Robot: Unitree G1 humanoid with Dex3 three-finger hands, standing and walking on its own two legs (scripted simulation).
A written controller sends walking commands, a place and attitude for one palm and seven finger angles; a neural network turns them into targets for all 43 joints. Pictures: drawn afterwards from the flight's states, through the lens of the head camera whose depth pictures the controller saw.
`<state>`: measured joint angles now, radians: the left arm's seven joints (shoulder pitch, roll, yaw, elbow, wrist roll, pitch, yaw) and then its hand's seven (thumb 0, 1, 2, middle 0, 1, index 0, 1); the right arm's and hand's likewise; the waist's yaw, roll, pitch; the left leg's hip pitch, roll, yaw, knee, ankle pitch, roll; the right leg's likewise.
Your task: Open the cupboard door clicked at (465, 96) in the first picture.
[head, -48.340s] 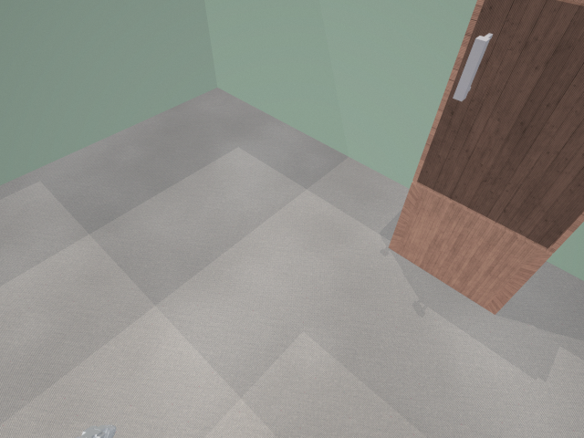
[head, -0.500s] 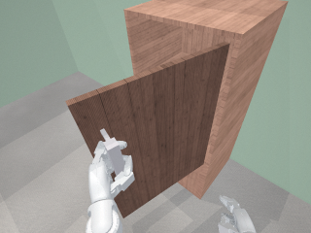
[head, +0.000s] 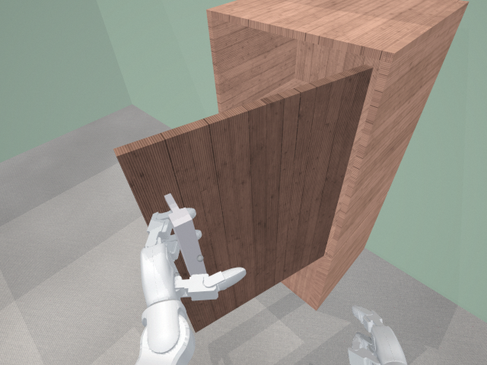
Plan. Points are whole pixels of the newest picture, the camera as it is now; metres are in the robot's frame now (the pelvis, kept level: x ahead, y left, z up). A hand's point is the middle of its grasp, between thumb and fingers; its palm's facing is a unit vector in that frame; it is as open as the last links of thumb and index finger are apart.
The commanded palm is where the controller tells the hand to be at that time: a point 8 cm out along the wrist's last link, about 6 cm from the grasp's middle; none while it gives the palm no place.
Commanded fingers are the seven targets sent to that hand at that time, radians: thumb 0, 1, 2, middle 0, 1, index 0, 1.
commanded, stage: open thumb and fingers to let go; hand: left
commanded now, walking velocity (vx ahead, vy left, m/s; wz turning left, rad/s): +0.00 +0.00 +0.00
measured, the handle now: (184, 238) +0.29 +0.12 +0.10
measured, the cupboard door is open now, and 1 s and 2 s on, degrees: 74 75 75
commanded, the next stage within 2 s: slide the hand sideways off the handle in 0.32 s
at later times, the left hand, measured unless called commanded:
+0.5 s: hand (195, 260) +0.25 +0.09 +0.10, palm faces +0.16 -0.99 -0.01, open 15.0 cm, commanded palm +0.20 +0.13 +0.10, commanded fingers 0.00 -0.50 0.30 -0.15 -0.30 -0.15 -0.30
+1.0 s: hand (183, 288) +0.20 +0.10 +0.10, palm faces -0.10 -0.99 +0.00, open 16.1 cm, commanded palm +0.17 +0.17 +0.10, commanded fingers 0.00 -0.50 0.30 -0.15 -0.30 -0.15 -0.30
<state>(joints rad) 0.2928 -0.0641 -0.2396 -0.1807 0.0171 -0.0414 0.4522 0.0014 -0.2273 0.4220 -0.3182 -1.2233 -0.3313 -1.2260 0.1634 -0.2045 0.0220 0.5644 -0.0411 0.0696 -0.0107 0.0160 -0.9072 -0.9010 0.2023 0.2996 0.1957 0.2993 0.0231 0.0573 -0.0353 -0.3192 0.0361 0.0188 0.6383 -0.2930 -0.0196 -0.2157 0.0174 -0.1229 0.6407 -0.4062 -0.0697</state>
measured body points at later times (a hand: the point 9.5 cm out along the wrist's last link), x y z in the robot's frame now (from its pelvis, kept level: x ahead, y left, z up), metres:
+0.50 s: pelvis -0.01 +0.03 +0.00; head -0.02 +0.01 +0.45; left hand +0.23 +0.15 +0.10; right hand +0.19 -0.18 -0.08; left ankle +0.03 +0.14 -0.72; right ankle -0.03 -0.06 -0.72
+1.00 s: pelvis -0.01 +0.03 -0.01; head -0.02 +0.01 +0.44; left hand +0.20 +0.16 +0.10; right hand +0.17 -0.19 -0.08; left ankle +0.03 +0.14 -0.72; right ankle -0.03 -0.06 -0.72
